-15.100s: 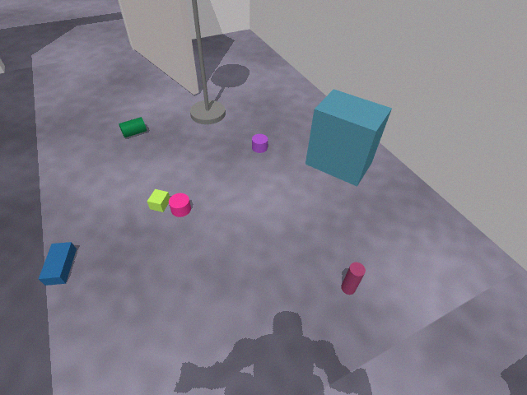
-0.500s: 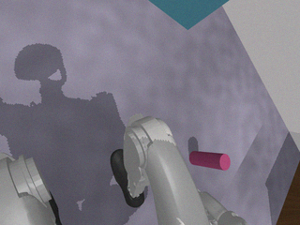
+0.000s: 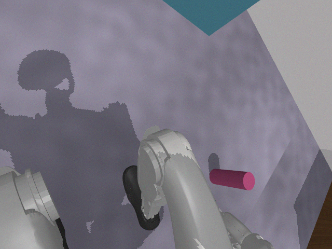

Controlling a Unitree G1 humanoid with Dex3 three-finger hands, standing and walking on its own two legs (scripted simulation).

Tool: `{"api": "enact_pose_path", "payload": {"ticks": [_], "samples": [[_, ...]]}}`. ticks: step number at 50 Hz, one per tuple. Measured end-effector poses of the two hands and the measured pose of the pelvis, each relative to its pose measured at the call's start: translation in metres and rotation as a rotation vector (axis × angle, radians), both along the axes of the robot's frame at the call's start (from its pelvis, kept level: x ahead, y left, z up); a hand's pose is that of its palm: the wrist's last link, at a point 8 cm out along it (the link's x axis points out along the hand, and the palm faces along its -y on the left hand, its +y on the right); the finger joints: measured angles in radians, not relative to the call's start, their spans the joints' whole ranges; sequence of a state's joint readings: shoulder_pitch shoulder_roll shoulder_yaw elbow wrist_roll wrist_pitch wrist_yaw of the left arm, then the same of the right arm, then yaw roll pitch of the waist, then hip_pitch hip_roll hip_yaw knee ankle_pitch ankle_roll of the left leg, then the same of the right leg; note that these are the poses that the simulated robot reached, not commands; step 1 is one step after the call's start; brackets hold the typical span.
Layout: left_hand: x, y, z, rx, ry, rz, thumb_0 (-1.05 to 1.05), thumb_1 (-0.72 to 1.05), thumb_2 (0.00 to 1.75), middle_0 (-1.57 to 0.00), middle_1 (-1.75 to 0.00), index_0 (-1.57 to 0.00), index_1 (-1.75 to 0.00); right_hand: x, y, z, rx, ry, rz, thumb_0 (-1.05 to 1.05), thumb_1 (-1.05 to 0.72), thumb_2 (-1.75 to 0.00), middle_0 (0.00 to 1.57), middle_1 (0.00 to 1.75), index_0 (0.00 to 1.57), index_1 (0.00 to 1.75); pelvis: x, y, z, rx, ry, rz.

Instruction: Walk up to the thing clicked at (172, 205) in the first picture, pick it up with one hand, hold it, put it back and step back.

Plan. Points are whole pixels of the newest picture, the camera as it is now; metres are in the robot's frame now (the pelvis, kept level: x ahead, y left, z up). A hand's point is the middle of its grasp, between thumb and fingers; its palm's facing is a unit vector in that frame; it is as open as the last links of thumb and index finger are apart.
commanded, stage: close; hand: left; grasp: from above
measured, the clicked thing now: out of the picture +0.46 +0.38 -0.27
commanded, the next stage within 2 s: settle in 0.66 s
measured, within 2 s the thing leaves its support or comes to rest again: leaves its support in 1.14 s
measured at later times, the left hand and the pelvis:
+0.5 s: hand out of the picture +0.44 +0.36 -0.23, palm faces -0.42 -0.16 -0.89, open 11.5 cm; pelvis +0.00 +0.00 +0.00, yaw +0 degrees
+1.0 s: hand out of the picture +0.44 +0.36 -0.23, palm faces -0.43 -0.16 -0.89, open 11.3 cm; pelvis +0.00 +0.00 +0.00, yaw +0 degrees
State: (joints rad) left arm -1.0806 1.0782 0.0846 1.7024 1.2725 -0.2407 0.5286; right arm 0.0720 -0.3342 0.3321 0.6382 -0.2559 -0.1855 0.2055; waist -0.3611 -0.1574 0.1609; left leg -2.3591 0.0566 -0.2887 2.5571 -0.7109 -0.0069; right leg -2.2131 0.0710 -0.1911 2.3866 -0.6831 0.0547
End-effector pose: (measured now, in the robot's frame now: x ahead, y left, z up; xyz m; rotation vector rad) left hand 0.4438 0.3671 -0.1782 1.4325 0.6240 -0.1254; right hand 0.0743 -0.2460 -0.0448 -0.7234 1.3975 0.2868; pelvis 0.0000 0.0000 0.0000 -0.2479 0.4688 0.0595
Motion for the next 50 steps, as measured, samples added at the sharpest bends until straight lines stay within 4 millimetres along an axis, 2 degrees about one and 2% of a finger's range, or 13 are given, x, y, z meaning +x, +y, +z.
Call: {"api": "enact_pose_path", "payload": {"ticks": [17, 29, 50], "samples": [[0.0012, -0.0007, 0.0011, -0.001, -0.017, -0.005, -0.01, -0.18, 0.77, -0.26, -0.93, -0.37, -0.92, -0.0047, 0.0017, 0.0002, -0.003, -0.004, -0.005, 0.00, -0.90, -0.90, 0.20, 0.30, 0.20, 0.30, -0.0021, 0.0012, -0.0016, -0.002, -0.009, -0.003], [0.0033, 0.0003, 0.0032, 0.000, -0.025, -0.005, -0.02, -0.16, 0.65, -0.35, -0.85, -0.46, -0.83, -0.0076, 0.0022, 0.0008, -0.003, -0.003, -0.006, 0.00, -0.90, -0.90, 0.20, 0.30, 0.20, 0.30, -0.0027, 0.0014, -0.0018, -0.001, -0.010, -0.002], [0.0061, -0.0004, 0.0062, 0.001, -0.015, 0.008, -0.02, -0.19, 0.64, -0.45, -0.71, -0.55, -0.71, -0.0060, -0.0004, 0.0017, -0.011, 0.006, -0.014, 0.00, -0.91, -0.90, 0.20, 0.30, 0.20, 0.30, -0.0011, 0.0002, 0.0006, 0.000, 0.007, -0.001]]}}
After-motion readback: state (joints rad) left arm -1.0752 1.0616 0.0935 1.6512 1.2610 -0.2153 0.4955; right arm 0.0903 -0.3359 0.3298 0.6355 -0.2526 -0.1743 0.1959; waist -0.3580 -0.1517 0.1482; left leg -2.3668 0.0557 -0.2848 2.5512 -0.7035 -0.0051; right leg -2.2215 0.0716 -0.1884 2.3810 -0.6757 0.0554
